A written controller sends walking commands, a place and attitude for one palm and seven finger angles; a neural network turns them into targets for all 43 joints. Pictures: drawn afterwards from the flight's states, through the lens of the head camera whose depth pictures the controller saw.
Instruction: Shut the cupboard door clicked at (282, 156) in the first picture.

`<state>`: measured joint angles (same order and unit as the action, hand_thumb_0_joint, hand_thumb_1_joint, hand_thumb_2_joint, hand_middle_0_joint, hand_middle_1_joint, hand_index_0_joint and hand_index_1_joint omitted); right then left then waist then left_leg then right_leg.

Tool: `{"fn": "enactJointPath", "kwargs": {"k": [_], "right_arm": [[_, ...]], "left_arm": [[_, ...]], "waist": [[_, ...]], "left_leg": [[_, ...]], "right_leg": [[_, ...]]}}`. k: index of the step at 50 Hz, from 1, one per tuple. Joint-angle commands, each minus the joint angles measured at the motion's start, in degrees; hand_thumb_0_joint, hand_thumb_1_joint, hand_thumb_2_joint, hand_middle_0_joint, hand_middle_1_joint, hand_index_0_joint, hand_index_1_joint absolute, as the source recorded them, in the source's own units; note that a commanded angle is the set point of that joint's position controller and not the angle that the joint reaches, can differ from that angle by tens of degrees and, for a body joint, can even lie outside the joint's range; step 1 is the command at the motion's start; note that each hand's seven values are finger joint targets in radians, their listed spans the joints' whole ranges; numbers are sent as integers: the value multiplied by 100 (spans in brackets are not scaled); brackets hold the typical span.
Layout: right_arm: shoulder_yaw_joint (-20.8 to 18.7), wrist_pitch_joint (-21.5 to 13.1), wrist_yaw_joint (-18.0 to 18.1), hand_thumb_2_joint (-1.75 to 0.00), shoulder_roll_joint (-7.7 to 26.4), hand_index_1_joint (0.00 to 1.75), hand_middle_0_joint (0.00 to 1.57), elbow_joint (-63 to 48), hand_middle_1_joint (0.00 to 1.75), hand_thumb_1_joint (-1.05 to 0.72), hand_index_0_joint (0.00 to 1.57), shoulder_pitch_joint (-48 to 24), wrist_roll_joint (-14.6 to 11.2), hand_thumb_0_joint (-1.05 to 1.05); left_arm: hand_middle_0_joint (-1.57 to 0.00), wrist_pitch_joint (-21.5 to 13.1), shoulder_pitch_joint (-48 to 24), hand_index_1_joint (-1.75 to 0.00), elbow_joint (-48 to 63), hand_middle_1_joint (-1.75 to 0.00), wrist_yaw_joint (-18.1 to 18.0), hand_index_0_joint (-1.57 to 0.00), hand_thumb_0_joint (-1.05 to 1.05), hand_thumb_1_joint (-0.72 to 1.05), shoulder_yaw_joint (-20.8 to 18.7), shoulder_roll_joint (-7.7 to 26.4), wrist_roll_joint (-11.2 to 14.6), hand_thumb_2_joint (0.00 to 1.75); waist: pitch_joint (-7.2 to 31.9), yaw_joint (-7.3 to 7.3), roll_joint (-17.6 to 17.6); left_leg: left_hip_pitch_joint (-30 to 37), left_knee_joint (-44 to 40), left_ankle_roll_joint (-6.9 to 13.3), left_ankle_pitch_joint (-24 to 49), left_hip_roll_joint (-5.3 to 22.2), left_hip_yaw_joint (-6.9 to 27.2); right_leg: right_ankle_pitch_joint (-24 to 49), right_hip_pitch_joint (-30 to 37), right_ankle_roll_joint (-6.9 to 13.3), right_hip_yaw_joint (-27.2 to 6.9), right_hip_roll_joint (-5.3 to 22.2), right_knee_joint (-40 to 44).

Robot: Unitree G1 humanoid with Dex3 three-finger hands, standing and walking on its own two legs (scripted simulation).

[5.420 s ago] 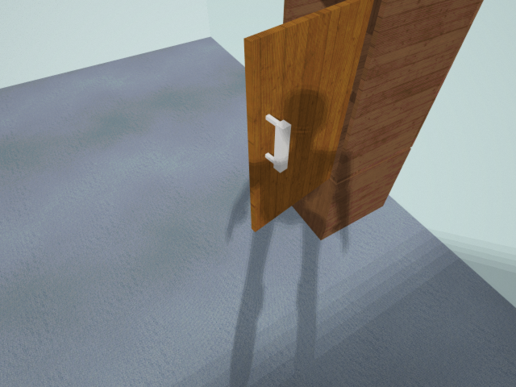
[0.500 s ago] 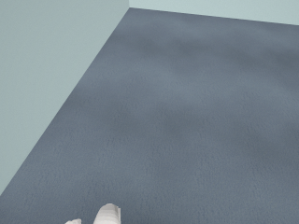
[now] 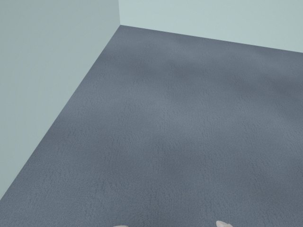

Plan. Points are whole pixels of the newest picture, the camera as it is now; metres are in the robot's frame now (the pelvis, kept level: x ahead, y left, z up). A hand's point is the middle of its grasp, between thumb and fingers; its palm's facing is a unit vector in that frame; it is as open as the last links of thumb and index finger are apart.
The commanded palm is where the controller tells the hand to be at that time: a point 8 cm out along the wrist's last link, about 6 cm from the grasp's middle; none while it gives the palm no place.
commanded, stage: walk around to get in front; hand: left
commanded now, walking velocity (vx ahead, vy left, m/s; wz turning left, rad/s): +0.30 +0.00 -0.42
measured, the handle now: out of the picture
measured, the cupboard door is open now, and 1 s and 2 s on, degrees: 100 100 100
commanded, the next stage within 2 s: walk to a spot facing it in 0.02 s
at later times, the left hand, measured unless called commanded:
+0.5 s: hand (118, 169) +0.31 +0.14 -0.15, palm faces +0.02 -0.99 -0.16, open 7.4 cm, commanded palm none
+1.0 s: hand (68, 210) +0.17 +0.27 -0.16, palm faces +0.42 -0.87 -0.25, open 7.4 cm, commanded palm none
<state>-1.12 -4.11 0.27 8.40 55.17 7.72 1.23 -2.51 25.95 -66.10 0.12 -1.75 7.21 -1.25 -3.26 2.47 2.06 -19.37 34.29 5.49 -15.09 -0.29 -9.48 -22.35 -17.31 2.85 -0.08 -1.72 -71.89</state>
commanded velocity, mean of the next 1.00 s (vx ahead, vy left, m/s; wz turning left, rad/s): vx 0.02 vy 0.00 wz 0.50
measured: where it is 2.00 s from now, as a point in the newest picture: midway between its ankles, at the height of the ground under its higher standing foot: (158, 226)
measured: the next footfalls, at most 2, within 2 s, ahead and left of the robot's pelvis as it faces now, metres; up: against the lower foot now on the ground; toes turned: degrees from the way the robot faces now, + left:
right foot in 0.36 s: +0.26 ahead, -0.13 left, +0.00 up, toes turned -4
left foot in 0.72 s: +0.22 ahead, +0.13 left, +0.00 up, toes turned +25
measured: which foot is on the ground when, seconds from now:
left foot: down 0.00-0.38, up 0.40-0.70, down 0.72-1.00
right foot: up 0.00-0.34, down 0.36-0.72, up 0.74-1.00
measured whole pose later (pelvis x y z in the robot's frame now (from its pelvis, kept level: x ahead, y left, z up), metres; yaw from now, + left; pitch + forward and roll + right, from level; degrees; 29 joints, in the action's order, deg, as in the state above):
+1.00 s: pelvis +0.19 +0.03 +0.02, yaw +24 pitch +3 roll -2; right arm -2.4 0.5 0.3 12.2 52.3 11.0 0.7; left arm 2.7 9.4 -53.8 -0.3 -4.9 16.6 -1.5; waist -3.5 0.3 1.7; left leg -19.0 27.7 3.5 -11.6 -0.6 -1.2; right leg -18.4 -31.9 -5.9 -0.1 4.2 -67.5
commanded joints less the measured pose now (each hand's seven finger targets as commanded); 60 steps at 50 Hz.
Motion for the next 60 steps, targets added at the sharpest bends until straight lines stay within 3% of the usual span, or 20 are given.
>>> {"fn": "enactJointPath", "kwargs": {"k": [1,6,11,15,17,18,19,20,23,26,31,34,35,36,37,38,41,44,56,60], "right_arm": [[-126,-128,139,-90,510,30,20,255,30,-90,20,1177,16,0],[-120,-155,177,-90,592,30,20,410,30,-90,20,1609,-31,0],[8,-65,188,-90,557,30,20,715,30,-90,20,2150,-13,0],[-45,79,209,-90,745,30,20,812,30,-90,20,2268,-19,0],[-89,145,203,-90,762,30,20,751,30,-90,20,2143,-91,0],[-98,145,179,-90,617,30,20,697,30,-90,20,2155,-145,0],[-139,181,163,-90,533,30,20,571,30,-90,20,2280,-175,0],[-156,231,184,-90,575,30,20,518,30,-90,20,2230,-179,0],[-166,476,81,-90,347,30,20,405,30,-90,20,1631,-115,0],[-190,667,-21,-90,175,30,20,369,30,-90,20,1715,-64,0],[-278,703,-124,-90,218,30,20,13,30,-90,20,1193,-33,0],[-364,649,-131,-90,485,30,20,-210,30,-90,20,1107,-9,0],[-427,616,-142,-90,764,30,20,-176,30,-90,20,1430,-4,0],[-574,552,-113,-90,1416,30,20,-213,30,-90,20,1694,44,0],[-643,523,-30,-90,1860,30,20,-208,30,-90,20,1848,77,0],[-636,513,0,-90,1973,30,20,-278,30,-90,20,1598,72,0],[-488,423,103,-90,1587,30,20,-544,30,-90,20,718,23,0],[-444,358,125,-90,1509,30,20,-579,30,-90,20,625,-36,0],[-551,531,23,-90,1675,30,20,-455,30,-90,20,692,25,0],[-597,602,13,-90,1649,30,20,-592,30,-90,20,263,-1,0]], "left_arm": [[-20,19,-211,-30,594,-30,89,-20,0,90,-147,184,-95,90],[-20,171,-670,-30,778,-30,134,-20,0,90,-202,175,-70,90],[-20,117,-1538,-30,965,-30,77,-20,0,90,-50,224,-14,90],[-20,81,-1745,-30,1093,-30,6,-20,0,90,-13,501,4,90],[-20,23,-1361,-30,1058,-30,-43,-20,0,90,-106,793,25,90],[-20,-43,-875,-30,929,-30,-111,-20,0,90,-200,1160,5,90],[-20,-87,-278,-30,793,-30,-160,-20,0,90,-288,1579,14,90],[-20,-79,-253,-30,859,-30,-202,-20,0,90,-259,1601,44,90],[-20,43,-1279,-30,1184,-30,-274,-20,0,90,-189,1131,75,90],[-20,85,-1860,-30,1406,-30,-261,-20,0,90,-206,1017,13,90],[-20,153,-1907,-30,1497,-30,-211,-20,0,90,-384,1108,-76,90],[-20,227,-1836,-30,1538,-30,-159,-20,0,90,-423,1185,-60,90],[-20,283,-1866,-30,1617,-30,-138,-20,0,90,-414,1153,-14,90],[-20,343,-1828,-30,1808,-30,-97,-20,0,90,-363,800,41,90],[-20,374,-2279,-30,2061,-30,-105,-20,0,90,-272,722,-3,90],[-20,378,-2346,-30,2139,-30,-81,-20,0,90,-286,850,-18,90],[-20,384,-2043,-30,1781,-30,-46,-20,0,90,-354,957,-76,90],[-20,381,-1649,-30,1588,-30,-22,-20,0,90,-341,1033,-30,90],[-20,397,-2034,-30,1842,-30,-113,-20,0,90,-252,1098,64,90],[-20,333,-1463,-30,1721,-30,-149,-20,0,90,-273,1114,106,90]], "waist": [[-299,-154,-601],[95,-123,-751],[-147,-340,-891],[129,-305,-953],[471,-50,-702],[968,145,-59],[1452,294,831],[1733,255,965],[961,-136,661],[585,-506,672],[214,-477,762],[323,-529,372],[478,-747,-383],[497,-852,-2333],[568,-1022,-2475],[639,-820,-1593],[552,-427,-1233],[889,-295,-897],[634,-490,-1024],[796,-250,-1118]], "left_leg": [[414,-2402,103,817,1756,1593],[1054,-2073,-145,3195,1456,424],[1032,-1674,-187,5074,1183,446],[1229,-1022,-70,5198,1276,897],[784,-207,-256,4423,1130,1018],[-335,747,-470,2920,795,838],[-1323,2321,-768,-1620,21,429],[-1222,3397,-777,-2552,201,741],[-1287,3803,-871,-1670,640,891],[-644,3121,-918,-1112,693,603],[-347,1807,-886,-874,595,278],[373,488,-858,-288,405,111],[907,-304,-786,145,516,473],[1110,-1238,-156,1086,1862,2660],[956,-1732,498,1864,2714,3872],[727,-1793,698,1281,2808,3595],[705,-1585,82,1469,1770,2651],[1284,-1385,30,2439,1360,2009],[1044,-1423,385,1698,1330,2917],[332,-1064,203,1696,1011,3047]], "right_leg": [[830,-1546,-149,-205,657,-315],[1465,-1864,-282,83,667,617],[1845,-1029,-256,618,436,2665],[1573,-131,-242,660,232,3588],[2658,1103,-243,480,444,4220],[5083,2567,59,-290,1341,3954],[7445,3536,872,-1301,2887,3991],[7339,3162,1279,-1286,3397,4375],[4974,1533,778,-274,2627,4910],[3173,164,407,589,2309,5262],[1311,-335,268,889,2310,5208],[789,-455,28,1085,2250,4386],[352,-753,-180,1257,2059,3595],[-1216,-1733,-669,1457,1196,2040],[-1777,-2166,-718,689,766,767],[-1193,-2094,-616,152,912,227],[126,-2299,-731,-127,815,-251],[520,-2076,-830,-68,710,1],[-210,-1147,-792,-52,397,2159],[311,297,-644,89,128,3750]]}}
